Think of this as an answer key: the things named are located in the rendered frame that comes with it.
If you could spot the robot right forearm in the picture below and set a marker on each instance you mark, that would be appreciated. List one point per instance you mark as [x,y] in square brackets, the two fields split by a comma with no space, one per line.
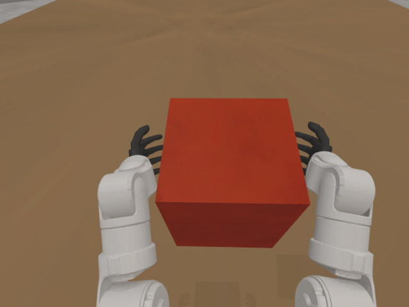
[344,206]

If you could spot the robot left upper arm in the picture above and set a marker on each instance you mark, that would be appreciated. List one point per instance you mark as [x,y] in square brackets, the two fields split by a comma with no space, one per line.
[145,293]

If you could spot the right robot hand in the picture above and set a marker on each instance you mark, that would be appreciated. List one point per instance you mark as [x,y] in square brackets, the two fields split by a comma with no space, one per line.
[318,145]

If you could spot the robot left forearm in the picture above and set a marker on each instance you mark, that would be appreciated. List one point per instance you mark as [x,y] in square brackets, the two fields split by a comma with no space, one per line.
[124,218]

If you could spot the robot right upper arm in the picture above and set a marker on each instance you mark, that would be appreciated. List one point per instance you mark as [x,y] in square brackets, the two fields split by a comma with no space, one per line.
[320,291]

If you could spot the carton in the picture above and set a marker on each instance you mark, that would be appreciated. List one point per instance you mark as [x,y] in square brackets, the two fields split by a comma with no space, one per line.
[230,173]

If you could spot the left robot hand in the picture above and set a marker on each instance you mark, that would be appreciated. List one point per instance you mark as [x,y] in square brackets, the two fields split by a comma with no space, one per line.
[138,146]

